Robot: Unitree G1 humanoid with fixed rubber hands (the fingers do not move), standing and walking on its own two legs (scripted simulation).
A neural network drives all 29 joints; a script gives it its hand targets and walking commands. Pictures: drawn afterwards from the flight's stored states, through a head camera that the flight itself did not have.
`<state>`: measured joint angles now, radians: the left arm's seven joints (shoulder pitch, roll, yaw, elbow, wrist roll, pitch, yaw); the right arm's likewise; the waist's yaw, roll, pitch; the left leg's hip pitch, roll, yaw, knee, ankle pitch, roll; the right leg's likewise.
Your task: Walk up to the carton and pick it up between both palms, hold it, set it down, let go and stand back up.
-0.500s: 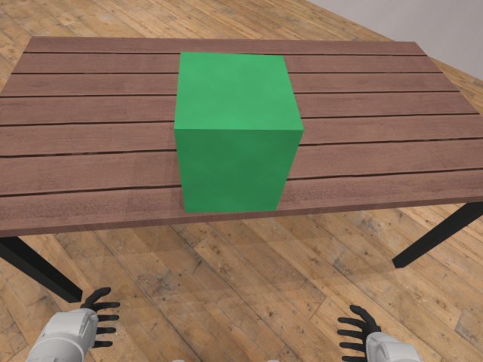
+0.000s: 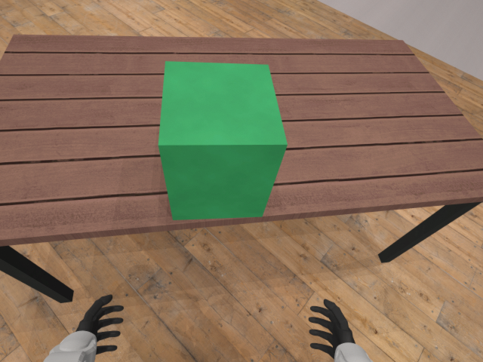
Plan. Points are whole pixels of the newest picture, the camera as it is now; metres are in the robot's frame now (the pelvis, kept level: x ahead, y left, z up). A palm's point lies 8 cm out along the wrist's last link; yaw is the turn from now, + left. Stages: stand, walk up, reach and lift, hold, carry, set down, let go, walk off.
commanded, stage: reach and lift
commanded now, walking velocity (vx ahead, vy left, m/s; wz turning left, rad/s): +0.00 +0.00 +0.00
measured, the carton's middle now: (218, 146) +0.52 +0.05 -0.01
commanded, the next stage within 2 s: none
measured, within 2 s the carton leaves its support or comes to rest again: neither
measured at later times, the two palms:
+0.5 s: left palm out of the picture +0.11 +0.26 -0.08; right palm out of the picture +0.13 -0.16 -0.07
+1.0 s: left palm (64, 328) +0.18 +0.27 -0.06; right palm (325, 320) +0.20 -0.14 -0.05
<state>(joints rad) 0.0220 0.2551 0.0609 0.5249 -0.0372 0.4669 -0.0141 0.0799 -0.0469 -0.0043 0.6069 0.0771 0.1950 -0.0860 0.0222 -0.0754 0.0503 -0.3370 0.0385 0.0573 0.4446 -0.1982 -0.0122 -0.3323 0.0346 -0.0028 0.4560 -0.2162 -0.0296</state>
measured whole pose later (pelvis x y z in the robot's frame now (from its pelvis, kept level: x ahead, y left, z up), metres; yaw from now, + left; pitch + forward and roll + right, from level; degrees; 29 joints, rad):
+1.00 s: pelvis -0.01 +0.03 +0.00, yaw +0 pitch +2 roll -1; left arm 0.08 0.26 -0.08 0.63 -0.19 -0.11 0.02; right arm 0.10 -0.05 -0.03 0.59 0.06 -0.10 -0.06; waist 0.05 -0.02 -0.04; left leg -0.31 0.01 0.06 0.50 -0.23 0.03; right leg -0.27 0.01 0.00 0.45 -0.21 0.01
